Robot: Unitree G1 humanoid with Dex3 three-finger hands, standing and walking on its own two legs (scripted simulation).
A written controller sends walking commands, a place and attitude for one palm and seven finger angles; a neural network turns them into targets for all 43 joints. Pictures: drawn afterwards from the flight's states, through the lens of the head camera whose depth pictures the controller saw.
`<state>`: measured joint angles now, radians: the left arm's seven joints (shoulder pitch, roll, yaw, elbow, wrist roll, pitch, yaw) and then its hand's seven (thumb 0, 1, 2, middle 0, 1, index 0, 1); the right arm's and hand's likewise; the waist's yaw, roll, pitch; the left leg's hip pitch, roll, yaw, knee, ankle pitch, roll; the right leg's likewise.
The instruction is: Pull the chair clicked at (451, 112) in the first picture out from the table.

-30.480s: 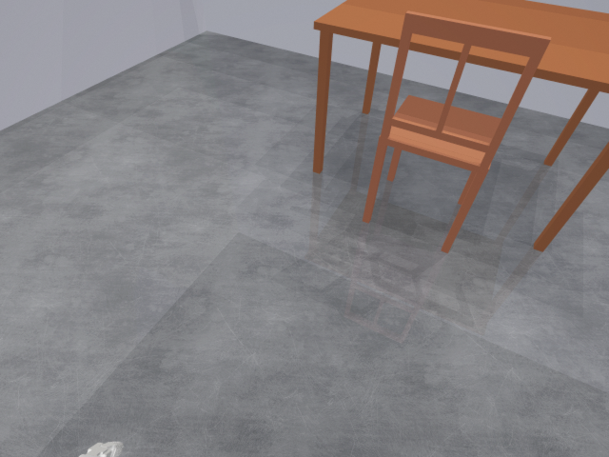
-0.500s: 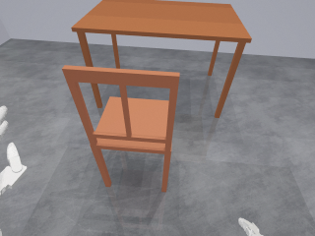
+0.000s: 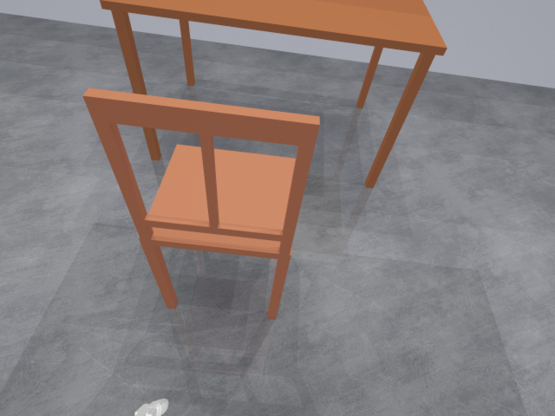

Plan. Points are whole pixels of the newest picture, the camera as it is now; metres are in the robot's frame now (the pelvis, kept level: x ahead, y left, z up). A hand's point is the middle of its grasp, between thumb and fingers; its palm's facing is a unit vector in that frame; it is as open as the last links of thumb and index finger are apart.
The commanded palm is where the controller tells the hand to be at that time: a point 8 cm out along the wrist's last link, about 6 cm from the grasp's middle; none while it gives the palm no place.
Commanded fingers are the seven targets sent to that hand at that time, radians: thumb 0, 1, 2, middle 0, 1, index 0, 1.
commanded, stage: let the arm hang, fingers relaxed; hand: left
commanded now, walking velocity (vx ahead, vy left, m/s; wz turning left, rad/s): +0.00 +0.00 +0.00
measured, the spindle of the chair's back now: (211, 185) +0.56 +0.16 -0.07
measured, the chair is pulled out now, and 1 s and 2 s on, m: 0.54 0.54 0.54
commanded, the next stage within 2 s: look to check the result in 0.78 s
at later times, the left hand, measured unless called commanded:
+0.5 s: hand out of the picture -0.04 +0.17 -0.16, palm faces +0.00 -0.98 -0.21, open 7.4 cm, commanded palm none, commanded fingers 0.00 0.90 0.90 -0.20 -0.30 -0.20 -0.30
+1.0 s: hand out of the picture -0.02 +0.14 -0.17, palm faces +0.01 -0.99 -0.16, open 7.4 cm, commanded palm none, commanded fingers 0.00 0.90 0.90 -0.20 -0.30 -0.20 -0.30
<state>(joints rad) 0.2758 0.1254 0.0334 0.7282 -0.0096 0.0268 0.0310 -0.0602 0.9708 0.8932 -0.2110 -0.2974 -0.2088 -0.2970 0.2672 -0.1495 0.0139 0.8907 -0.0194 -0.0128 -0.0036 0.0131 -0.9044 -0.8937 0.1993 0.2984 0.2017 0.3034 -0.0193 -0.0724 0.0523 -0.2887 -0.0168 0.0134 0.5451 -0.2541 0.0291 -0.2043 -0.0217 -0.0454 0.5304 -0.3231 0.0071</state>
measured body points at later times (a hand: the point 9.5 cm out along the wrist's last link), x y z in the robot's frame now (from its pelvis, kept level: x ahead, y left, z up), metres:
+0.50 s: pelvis -0.01 +0.00 +0.01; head -0.01 -0.01 +0.46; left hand -0.04 +0.22 -0.15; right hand -0.04 -0.21 -0.16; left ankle +0.02 +0.10 -0.73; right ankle -0.03 -0.12 -0.73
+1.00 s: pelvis -0.01 -0.01 +0.01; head +0.00 -0.01 +0.46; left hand -0.02 +0.20 -0.15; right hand -0.04 -0.20 -0.16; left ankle +0.02 +0.10 -0.73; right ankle -0.03 -0.12 -0.73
